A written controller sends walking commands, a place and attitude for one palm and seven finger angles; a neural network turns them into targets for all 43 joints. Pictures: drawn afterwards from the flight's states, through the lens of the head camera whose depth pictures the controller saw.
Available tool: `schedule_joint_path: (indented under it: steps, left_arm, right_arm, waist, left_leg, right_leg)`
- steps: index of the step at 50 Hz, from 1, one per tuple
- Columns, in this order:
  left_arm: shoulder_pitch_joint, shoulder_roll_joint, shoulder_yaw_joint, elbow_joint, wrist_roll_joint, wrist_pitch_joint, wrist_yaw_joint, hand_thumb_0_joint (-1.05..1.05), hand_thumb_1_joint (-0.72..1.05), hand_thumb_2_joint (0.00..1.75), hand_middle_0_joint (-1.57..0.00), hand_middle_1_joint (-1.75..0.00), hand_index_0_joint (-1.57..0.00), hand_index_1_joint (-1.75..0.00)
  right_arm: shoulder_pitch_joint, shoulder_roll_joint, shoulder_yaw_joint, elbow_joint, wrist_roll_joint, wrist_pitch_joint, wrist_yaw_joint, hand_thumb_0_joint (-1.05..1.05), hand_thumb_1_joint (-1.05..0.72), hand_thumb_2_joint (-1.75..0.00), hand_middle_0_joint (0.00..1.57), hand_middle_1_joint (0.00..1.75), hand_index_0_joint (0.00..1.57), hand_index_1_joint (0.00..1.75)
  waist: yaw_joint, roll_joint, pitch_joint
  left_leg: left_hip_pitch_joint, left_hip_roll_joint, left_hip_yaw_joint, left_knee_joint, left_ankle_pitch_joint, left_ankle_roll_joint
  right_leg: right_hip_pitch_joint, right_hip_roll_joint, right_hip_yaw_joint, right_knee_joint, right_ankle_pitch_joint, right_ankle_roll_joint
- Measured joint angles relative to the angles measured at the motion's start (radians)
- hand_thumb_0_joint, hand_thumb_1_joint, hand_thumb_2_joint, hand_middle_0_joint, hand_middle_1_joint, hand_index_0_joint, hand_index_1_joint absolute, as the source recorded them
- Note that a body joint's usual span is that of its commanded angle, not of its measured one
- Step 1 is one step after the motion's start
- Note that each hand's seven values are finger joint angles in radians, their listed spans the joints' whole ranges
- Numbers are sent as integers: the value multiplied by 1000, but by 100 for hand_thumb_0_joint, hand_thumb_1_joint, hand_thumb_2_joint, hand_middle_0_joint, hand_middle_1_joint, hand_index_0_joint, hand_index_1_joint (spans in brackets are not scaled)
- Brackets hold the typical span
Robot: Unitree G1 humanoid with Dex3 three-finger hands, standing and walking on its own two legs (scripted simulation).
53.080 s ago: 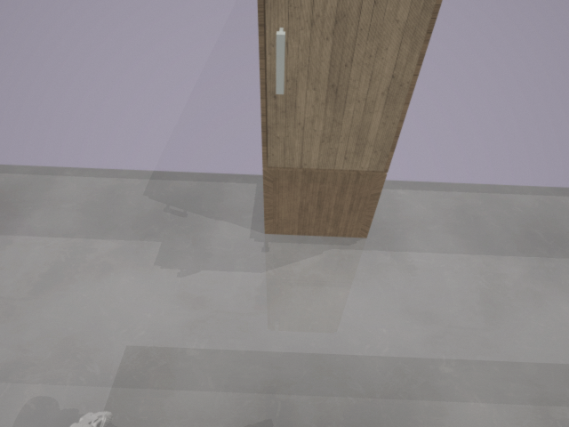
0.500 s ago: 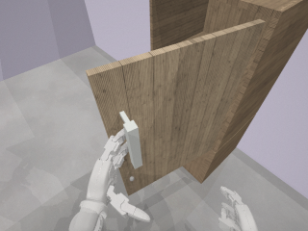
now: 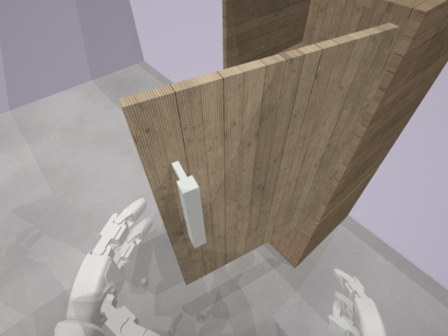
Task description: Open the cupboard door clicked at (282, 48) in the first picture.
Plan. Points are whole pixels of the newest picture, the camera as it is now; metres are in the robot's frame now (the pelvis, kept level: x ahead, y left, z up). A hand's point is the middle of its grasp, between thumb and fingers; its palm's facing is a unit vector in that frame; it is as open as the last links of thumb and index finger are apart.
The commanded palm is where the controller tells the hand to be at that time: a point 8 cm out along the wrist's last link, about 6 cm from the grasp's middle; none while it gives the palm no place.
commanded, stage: slide the hand sideways off the handle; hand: left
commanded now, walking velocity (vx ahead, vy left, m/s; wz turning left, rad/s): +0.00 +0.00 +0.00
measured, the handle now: (188, 206) +0.30 +0.08 +0.11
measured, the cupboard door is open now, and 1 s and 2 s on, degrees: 78 78 78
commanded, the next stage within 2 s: draw the hand back to the body in 0.20 s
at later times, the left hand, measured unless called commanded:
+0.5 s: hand (112, 286) +0.17 +0.16 +0.11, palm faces -0.09 -0.99 -0.06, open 16.3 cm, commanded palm +0.15 +0.23 +0.13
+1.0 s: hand (45, 267) +0.18 +0.23 +0.15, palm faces +0.24 -0.93 -0.30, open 14.9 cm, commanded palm +0.14 +0.28 +0.18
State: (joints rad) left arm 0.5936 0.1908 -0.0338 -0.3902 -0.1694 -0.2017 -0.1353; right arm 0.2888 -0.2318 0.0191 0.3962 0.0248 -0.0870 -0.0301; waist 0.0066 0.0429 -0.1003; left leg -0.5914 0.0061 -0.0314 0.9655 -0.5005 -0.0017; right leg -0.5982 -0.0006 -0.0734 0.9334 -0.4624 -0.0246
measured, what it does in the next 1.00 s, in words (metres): stands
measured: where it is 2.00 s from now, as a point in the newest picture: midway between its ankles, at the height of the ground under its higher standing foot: outside the picture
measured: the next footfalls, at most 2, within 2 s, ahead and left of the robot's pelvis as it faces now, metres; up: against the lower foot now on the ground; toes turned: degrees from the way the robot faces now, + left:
none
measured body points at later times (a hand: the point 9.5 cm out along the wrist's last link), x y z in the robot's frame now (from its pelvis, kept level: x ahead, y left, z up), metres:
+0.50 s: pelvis -0.01 +0.02 +0.00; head +0.00 +0.02 +0.45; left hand +0.17 +0.22 +0.12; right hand +0.18 -0.20 -0.05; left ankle -0.01 +0.12 -0.69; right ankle +0.01 -0.10 -0.69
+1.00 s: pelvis +0.00 +0.03 +0.03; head -0.02 +0.03 +0.48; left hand +0.16 +0.28 +0.17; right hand +0.19 -0.18 -0.02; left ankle -0.01 +0.12 -0.69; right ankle +0.01 -0.10 -0.69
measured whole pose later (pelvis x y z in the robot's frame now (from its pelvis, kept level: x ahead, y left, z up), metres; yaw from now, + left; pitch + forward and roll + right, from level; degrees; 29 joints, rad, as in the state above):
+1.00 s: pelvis +0.00 +0.03 +0.03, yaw +0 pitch +0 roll -2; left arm 0.61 0.30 0.14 -0.52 -0.08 0.01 0.07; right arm 0.27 -0.22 0.06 0.48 0.03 -0.15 -0.10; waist 0.05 0.05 -0.06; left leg -0.34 -0.01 -0.01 0.74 -0.40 0.03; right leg -0.32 -0.01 -0.05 0.66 -0.34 0.01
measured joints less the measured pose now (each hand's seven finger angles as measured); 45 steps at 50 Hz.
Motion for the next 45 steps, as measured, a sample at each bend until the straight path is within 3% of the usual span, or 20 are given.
schedule_joint_path:
  steps: [6,17,23,32,41,45]
  left_arm:
    - [26,12,41,-1,-40,-5,-46,-1,-50,30,-15,-30,-15,-30]
    - [28,19,46,-7,-53,-6,-62,-1,-50,30,-15,-30,-15,-30]
    - [-2,41,51,-35,-42,31,-46,-1,-50,30,-15,-30,-15,-30]
    - [-7,67,125,-62,-81,118,-66,-1,-50,30,-15,-30,-15,-30]
    - [-12,95,196,-75,-120,164,-112,-1,-47,31,-15,-30,-15,-30]
    - [-4,123,183,-119,14,200,69,-1,-39,35,-16,-30,-15,-30]
  right_arm:
    - [2,-1,-6,4,10,-9,-9,1,-90,-90,20,30,20,30]
    - [-5,3,3,1,15,-31,-14,1,-90,-90,20,30,20,30]
    - [-5,9,16,6,20,-35,-17,1,-90,-90,20,30,20,30]
    - [4,11,34,31,28,-47,-23,1,-90,-90,20,30,20,30]
    - [-5,-6,33,64,35,-89,-30,1,-90,-90,20,30,20,30]
    - [-13,5,33,66,17,-76,-58,1,-90,-90,20,30,20,30]
  waist:
    - [-1,5,-9]
    - [5,6,-8]
    - [6,9,-6]
    - [7,12,-11]
    - [20,11,-7]
    - [36,2,10]
  left_leg:
    - [-4,0,-2,7,-2,4]
    - [-22,-6,-3,31,-3,16]
    - [-7,-8,0,27,0,23]
    - [59,-9,6,-30,19,31]
    - [123,-10,1,-85,39,34]
    - [180,-8,12,-142,59,35]
  right_leg:
    - [1,0,-2,-2,3,3]
    - [-8,-5,-3,6,10,15]
    - [10,-7,0,-5,17,22]
    - [78,-6,6,-70,42,30]
    - [150,-6,2,-138,66,35]
    - [202,-3,14,-191,89,36]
